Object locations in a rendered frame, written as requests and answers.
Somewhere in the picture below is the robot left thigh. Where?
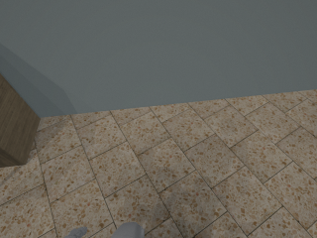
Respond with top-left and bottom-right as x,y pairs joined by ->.
110,222 -> 145,238

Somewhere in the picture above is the cupboard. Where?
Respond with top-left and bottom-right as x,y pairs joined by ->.
0,73 -> 41,168

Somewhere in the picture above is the left robot hand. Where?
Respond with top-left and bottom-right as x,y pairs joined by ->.
63,226 -> 88,238

